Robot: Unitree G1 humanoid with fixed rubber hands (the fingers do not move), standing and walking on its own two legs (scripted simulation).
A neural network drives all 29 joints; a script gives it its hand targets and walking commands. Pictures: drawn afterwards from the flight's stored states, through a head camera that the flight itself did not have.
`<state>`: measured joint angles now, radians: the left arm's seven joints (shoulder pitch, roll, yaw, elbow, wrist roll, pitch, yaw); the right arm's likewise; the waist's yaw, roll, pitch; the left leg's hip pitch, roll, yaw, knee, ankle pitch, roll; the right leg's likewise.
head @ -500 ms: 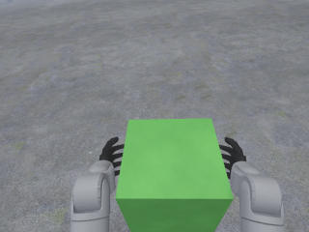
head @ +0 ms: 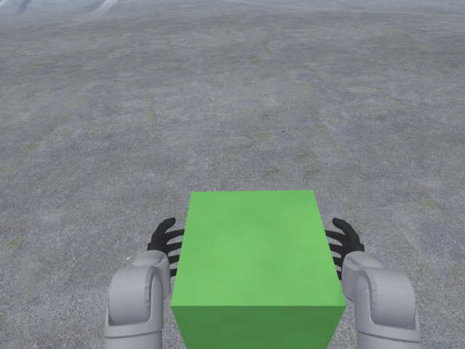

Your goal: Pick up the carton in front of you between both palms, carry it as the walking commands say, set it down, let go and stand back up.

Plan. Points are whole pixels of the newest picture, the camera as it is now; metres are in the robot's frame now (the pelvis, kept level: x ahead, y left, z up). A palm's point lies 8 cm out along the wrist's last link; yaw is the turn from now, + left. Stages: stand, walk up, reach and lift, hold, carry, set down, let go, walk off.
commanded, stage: carry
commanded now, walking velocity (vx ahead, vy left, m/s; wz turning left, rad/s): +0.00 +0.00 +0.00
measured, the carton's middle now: (253, 282) +0.27 +0.00 +0.02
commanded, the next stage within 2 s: hold in 1.08 s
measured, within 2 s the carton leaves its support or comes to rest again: neither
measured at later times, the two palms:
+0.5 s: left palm (154, 284) +0.24 +0.16 +0.06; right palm (347, 286) +0.24 -0.14 +0.06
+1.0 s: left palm (157, 289) +0.24 +0.15 +0.05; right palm (345, 293) +0.24 -0.15 +0.04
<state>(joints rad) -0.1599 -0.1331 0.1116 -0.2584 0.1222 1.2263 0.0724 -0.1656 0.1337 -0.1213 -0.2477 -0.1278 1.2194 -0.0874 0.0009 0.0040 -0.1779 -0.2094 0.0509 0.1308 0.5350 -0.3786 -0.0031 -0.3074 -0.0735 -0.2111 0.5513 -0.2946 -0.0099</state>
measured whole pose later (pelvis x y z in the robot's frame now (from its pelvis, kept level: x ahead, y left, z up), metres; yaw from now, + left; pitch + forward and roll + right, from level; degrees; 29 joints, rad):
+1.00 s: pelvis -0.05 +0.01 +0.00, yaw +0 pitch +2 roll +0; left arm -0.20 -0.14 0.17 0.16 0.23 0.71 0.01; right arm -0.21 0.14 -0.18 0.17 -0.24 0.71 -0.02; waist 0.00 0.00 -0.11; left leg -0.26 0.04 0.14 0.52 -0.30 0.02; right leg -0.34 -0.08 -0.20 0.50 -0.19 -0.02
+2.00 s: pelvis -0.07 -0.02 +0.01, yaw +7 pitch -10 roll +0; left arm -0.32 -0.17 0.28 0.35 0.31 0.71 -0.03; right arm -0.31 0.17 -0.28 0.32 -0.32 0.74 0.00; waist 0.00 0.03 0.02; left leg -0.05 0.00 -0.04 0.46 -0.24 0.00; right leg -0.08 0.02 -0.04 0.43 -0.18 -0.03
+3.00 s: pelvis -0.12 -0.02 -0.15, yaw +8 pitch +36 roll +1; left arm -0.75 -0.12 0.48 0.59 0.24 0.25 0.02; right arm -0.78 0.09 -0.47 0.61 -0.27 0.27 -0.01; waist -0.01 0.02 -0.15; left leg -1.51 -0.05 -0.01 1.35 -0.46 -0.01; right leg -1.56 0.02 0.01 1.33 -0.40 -0.01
